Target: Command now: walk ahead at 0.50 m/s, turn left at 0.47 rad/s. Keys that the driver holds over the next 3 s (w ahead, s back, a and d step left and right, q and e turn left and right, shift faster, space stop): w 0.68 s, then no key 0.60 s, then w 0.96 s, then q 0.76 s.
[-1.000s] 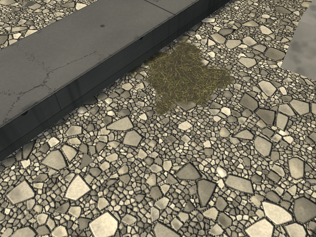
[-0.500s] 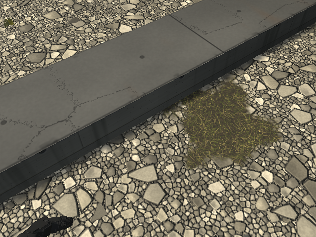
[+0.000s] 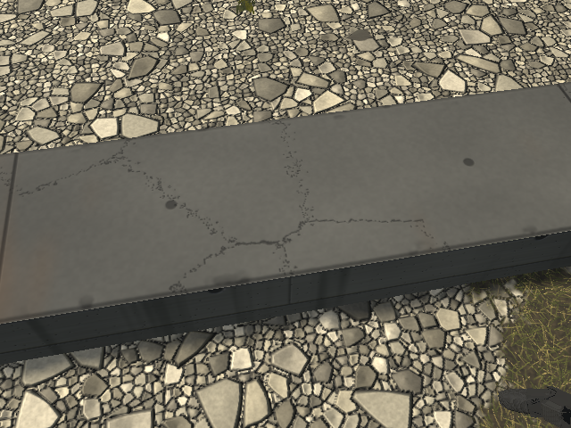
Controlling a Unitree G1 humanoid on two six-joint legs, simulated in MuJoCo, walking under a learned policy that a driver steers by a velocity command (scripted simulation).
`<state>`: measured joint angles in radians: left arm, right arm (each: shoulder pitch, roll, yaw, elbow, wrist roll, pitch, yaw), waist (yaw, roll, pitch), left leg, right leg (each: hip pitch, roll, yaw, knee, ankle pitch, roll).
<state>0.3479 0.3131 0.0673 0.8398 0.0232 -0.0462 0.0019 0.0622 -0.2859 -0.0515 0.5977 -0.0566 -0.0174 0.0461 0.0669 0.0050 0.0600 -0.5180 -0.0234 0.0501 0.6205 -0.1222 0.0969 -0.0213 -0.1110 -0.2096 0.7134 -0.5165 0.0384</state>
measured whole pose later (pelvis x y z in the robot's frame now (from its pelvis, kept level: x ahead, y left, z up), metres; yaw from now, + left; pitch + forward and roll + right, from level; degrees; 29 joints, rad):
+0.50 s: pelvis +0.28 -0.02 +0.01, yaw +4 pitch +1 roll +2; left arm 0.11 0.26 0.02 0.77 0.05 -0.07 -0.01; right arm 0.39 -0.28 -0.05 0.92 -0.02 -0.06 0.01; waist -0.05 0.00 0.03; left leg -0.03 -0.06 -0.03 0.55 -0.41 0.05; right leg -0.42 -0.02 -0.07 0.54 -0.13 -0.05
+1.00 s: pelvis +0.46 -0.01 +0.02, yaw +4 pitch -1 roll +0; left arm 0.26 0.21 0.01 0.98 -0.03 -0.01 0.01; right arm 0.21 -0.19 0.00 0.98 -0.01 -0.01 -0.02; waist 0.00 -0.03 0.03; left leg -0.28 -0.03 0.07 0.49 -0.20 0.07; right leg -0.35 0.01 -0.01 1.09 -0.58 0.04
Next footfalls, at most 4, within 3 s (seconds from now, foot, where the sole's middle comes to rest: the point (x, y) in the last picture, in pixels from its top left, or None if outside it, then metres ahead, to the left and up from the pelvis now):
0.46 right None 0.41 -0.11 -0.75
0.88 left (280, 377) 0.54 0.07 -0.75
1.18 right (382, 382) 0.55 -0.16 -0.75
1.98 right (426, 212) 0.91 -0.25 -0.57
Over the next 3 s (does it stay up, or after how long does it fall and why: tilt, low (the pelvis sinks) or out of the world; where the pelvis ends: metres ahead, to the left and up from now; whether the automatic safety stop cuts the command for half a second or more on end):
stays up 1.05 -0.20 0.21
